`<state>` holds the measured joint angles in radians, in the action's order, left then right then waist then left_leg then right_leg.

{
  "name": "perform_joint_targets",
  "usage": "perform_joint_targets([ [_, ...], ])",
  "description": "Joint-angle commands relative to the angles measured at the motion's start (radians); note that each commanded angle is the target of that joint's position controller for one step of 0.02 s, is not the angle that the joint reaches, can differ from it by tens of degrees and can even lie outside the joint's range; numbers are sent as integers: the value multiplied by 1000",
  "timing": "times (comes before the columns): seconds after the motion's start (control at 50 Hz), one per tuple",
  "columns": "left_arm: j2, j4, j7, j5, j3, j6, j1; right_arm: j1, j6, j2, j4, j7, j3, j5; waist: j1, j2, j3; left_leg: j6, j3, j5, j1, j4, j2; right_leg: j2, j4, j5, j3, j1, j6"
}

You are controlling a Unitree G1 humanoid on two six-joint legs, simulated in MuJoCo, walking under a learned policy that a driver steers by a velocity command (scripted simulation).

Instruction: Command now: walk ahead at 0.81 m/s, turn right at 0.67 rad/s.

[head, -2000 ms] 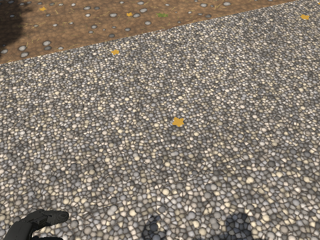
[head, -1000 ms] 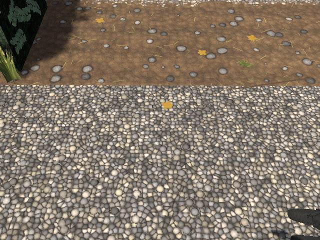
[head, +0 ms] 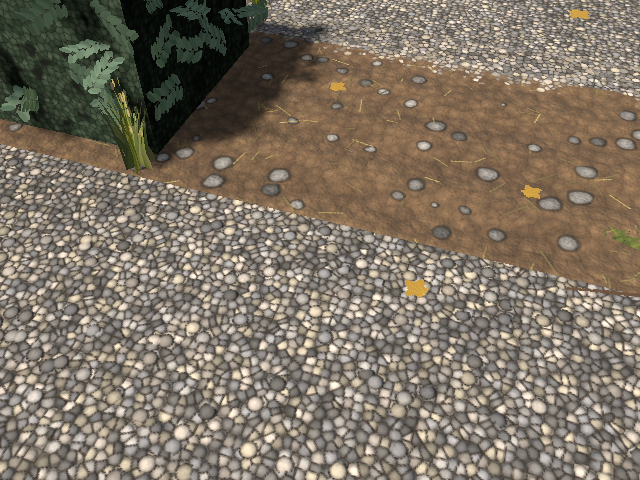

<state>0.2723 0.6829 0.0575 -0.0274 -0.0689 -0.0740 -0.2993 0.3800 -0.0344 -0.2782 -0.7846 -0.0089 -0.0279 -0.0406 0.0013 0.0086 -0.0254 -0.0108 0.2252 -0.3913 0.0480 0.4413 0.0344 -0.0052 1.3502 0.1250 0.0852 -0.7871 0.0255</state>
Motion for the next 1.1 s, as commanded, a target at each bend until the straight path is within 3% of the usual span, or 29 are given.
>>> perform_joint_targets([
  [0.02, 100, -107, 20, 9, -32, 19, 224, 65, -26, -172, 19, -1, -47, -9, -71, -90, 207, -84, -153, -207, -11, -297, 268, -50, -43, -2, -40, -232, -13],
  [0.12, 72, -109, 41, 3, -17, 23, 303, 65, -40, -155, -19, -10, -49, -12, -79, -116, 246, -84, -37, -137, -135, -344, 326, -120, -243, 54, -111, -238, -75],
  [0.2, 35, -118, 35, 5, 12, 38, 351, 57, -42, -168, -56, -12, -55, -13, -55, -114, 231, -68, 103, 336, -229, -259, 318, -106, -414, 190, -211, -116, -179],
  [0.26, 100, -28, 2, 43, -18, 61, 22, -30, -15, -264, -42, -2, -76, 1, 153, -119, -15, -77, 146, 1204, -110, 206, 317, 95, -482, 303, -315, 448, -251],
  [0.28, 160, 56, -12, 36, -51, 73, -236, -76, -10, -272, -24, 8, -76, 16, 283, -68, -161, -57, 131, 1120, 88, 554, 299, 136, -582, 226, -241, 832, -272],
  [0.3, 298, 84, -33, 35, -90, 55, -183, -63, -29, -124, 15, 28, -43, 30, 186, 238, -156, -8, 74, 154, 505, 923, 120, 5, -793, 467, 132, 1073, -280],
  [0.32, 417, 26, -40, 21, -106, 51, -176, -101, -68, -80, 144, 45, -16, 15, 137, 323, -326, 43, -157, -143, 761, 1168, -25, -230, -1059, 683, 753, 1212, -406],
  [0.34, 356, 48, -47, 10, -94, 47, -199, -281, -80, -137, 172, 42, -19, -6, 187, 90, -219, 26, -285, -6, 861, 1128, 13, -226, -1105, 607, 730, 1170, -360],
  [0.36, 312, 96, -64, -14, -80, 55, -219, -216, -87, -112, 141, 34, -13, 19, 139, 78, -85, 14, -246, 28, 874, 1082, 47, -254, -1105, 499, 635, 1043, -339],
  [0.38, 244, 100, -65, -17, -60, 80, -172, -181, -76, -86, 103, 24, -4, 5, 76, -13, 12, -8, -260, 73, 772, 1001, 122, -187, -1014, 254, 437, 850, -274],
  [0.42, 164, 63, -58, -9, -31, 108, -21, -59, -35, -80, 49, 37, 3, -11, -20, 36, 0, -22, -267, 153, 606, 922, 157, -140, -1086, 329, 324, 625, -238],
  [0.46, 120, 84, -44, 9, -13, 146, -27, -74, 2, -89, 27, 48, -7, 9, -33, 26, 50, -17, -274, 200, 590, 866, 166, -125, -1156, 218, 247, 554, -195],
  [0.5, 132, 107, -39, 10, -16, 167, -73, -148, 17, -73, 32, 55, -6, 31, -5, 28, 131, -20, -252, 288, 682, 768, 150, -104, -1215, 44, 132, 576, -133],
  [0.58, 92, 149, -39, 14, 7, 193, -154, -311, -7, -41, 58, 61, 3, 52, 50, 28, 195, -72, -204, 456, 718, 493, 22, -44, -1263, -411, -119, 668, -42],
  [0.64, 78, 166, -58, 15, 30, 205, -146, -333, -23, -30, 56, 77, 14, 41, 29, 27, 152, -112, -78, 574, 610, 315, -37, -64, -1301, -775, -213, 757, -12],
  [0.68, 117, 159, -76, 13, 27, 217, -119, -256, -22, -44, 31, 79, 16, 45, -23, 72, 80, -129, -37, 585, 470, 274, -80, -106, -1198, -1208, -252, 824, 21],
  [0.72, 159, 165, -114, -4, 14, 202, -91, -119, -6, -114, -16, 67, -6, 36, -112, 94, 12, -138, 1, 522, 308, 247, -155, -141, -1004, -1451, -259, 901, 39],
  [0.74, 189, 145, -130, -19, 3, 183, -34, 58, 1, -170, -71, 61, -30, 36, -209, 85, -61, -155, -5, 452, 135, 245, -196, -147, -772, -1521, -247, 875, 46],
  [0.76, 233, 111, -139, -27, -13, 165, 101, 322, 7, -220, -135, 53, -60, 38, -368, 71, -103, -232, -108, 443, -66, 176, -135, -126, -359, -1468, -248, 744, 52],
  [0.78, 232, 69, -128, -3, -22, 165, 301, 492, 22, -204, -204, 41, -80, 79, -503, -177, -101, -300, -223, 567, -257, -23, -46, 115, 264, -515, -280, 495, 43],
  [0.8, 9, -13, -100, -22, 41, 185, 235, 307, 17, -193, -194, 31, -64, 46, -197, -320, -21, -361, -456, 673, -333, 231, 3, 170, 553, 344, -115, 38, 47],
  [0.82, 1, -79, -84, 19, 61, 191, 71, 162, 6, -211, -123, 13, -70, 31, -87, -289, -237, -537, -944, 185, -460, 22, 204, 108, 574, 381, 125, -104, 45],
  [0.84, 67, -69, -62, -13, 70, 213, 98, 95, 9, -126, -87, -4, -61, 22, -66, -31, -104, -491, -1095, -213, -241, -210, 240, 43, 390, 279, 154, -119, -4],
  [0.86, 99, -67, -50, -34, 63, 212, 136, 30, 4, -93, -80, -5, -51, 12, -2, 142, 21, -424, -1017, -278, -14, -276, 208, -2, 247, 227, 125, -56, -25],
  [0.9, 83, -63, -49, -68, 78, 168, 132, -6, -27, -134, -63, -4, -51, 16, 62, 168, 145, -376, -859, -161, 282, -300, 113, -53, 50, 251, 70, 56, -3],
  [0.92, 69, -75, -48, -70, 88, 146, 162, -23, -41, -134, -63, 2, -46, 24, 76, 170, 185, -358, -763, -136, 433, -330, 50, -75, -76, 210, 20, 133, 14],
  [0.96, 67, -121, -41, -39, 97, 139, 262, -20, -62, -171, -45, 10, -63, 26, 40, 95, 192, -347, -654, 42, 575, -356, -11, -102, -347, 58, -36, 293, 46],
  [1.04, 33, -162, -40, 13, 109, 143, 393, 48, -61, -181, -41, 34, -87, 47, -86, -41, 117, -252, -607, 235, 401, -282, -50, -64, -701, -226, -71, 420, 37],
  [1.1, 74, -159, -51, 0, 92, 160, 389, 89, -44, -193, -40, 28, -103, 35, -114, -55, 72, -201, -638, 470, 152, -121, -40, -2, -864, -135, -66, 417, 25],
])
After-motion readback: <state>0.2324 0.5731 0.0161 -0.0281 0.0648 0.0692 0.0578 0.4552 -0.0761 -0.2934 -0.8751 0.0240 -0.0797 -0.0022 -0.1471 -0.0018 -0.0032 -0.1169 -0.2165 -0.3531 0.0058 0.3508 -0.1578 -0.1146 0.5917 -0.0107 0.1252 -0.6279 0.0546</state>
